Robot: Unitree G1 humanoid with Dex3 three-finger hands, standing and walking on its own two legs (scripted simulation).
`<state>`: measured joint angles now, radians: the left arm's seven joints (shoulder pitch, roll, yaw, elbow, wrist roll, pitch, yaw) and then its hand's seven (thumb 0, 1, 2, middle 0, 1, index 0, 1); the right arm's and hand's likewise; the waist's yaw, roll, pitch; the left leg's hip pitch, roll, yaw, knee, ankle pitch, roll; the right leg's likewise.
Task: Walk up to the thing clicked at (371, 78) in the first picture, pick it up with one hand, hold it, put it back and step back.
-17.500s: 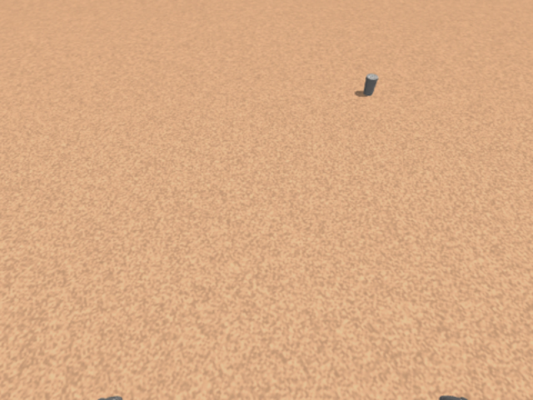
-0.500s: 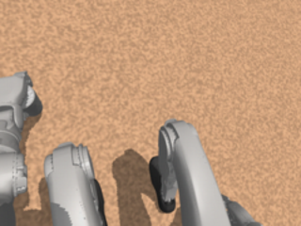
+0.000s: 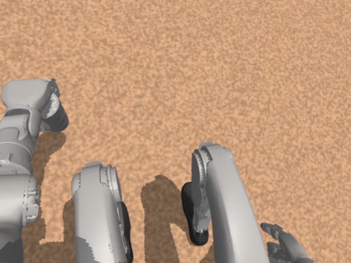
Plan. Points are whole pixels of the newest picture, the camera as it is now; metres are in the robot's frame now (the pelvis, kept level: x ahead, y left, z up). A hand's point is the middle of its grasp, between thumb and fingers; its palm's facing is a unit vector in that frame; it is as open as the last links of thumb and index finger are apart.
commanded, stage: lift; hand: left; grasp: from above
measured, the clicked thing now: (50, 114) +0.48 +0.27 -0.19
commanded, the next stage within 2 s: hold in 1.60 s
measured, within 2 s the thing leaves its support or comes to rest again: neither
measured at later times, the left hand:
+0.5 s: hand (6, 109) +0.43 +0.28 -0.02, palm faces -0.43 -0.06 -0.90, open 10.0 cm
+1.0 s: hand out of the picture +0.37 +0.25 +0.18, palm faces -0.40 -0.10 -0.91, open 10.0 cm
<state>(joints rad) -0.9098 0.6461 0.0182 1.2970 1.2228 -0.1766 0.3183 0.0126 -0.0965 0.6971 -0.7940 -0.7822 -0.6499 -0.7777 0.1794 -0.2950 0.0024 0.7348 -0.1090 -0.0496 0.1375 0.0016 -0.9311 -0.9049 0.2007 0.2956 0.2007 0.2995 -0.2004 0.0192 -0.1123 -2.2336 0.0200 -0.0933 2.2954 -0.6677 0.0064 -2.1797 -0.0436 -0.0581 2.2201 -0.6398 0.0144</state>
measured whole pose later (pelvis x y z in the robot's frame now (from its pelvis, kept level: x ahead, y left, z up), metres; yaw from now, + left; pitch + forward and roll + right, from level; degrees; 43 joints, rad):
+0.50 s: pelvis +0.00 +0.01 +0.08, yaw +1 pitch +34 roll -6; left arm -0.67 0.57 -0.04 0.94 1.08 -0.09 0.12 0.00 -0.09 0.69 -0.79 -0.78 -0.64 -0.79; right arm 0.20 -0.28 -0.03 0.67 -0.02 0.02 0.08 0.00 -0.93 -0.91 0.20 0.30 0.20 0.30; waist -0.12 0.05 -0.20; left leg -1.98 0.03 -0.06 2.04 -0.66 0.02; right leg -1.93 -0.04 -0.05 1.97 -0.63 0.03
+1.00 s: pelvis +0.02 +0.00 +0.25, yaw +3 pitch +22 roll -2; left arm -0.39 0.45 -0.15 0.73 0.99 0.02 0.11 -0.01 -0.08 0.69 -0.79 -0.78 -0.64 -0.79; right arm 0.19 -0.23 -0.02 0.69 0.03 0.01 -0.04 0.01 -0.92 -0.90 0.20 0.30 0.20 0.30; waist -0.07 0.04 -0.18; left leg -1.29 0.04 -0.02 1.46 -0.56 0.00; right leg -1.27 -0.03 -0.03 1.42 -0.53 0.02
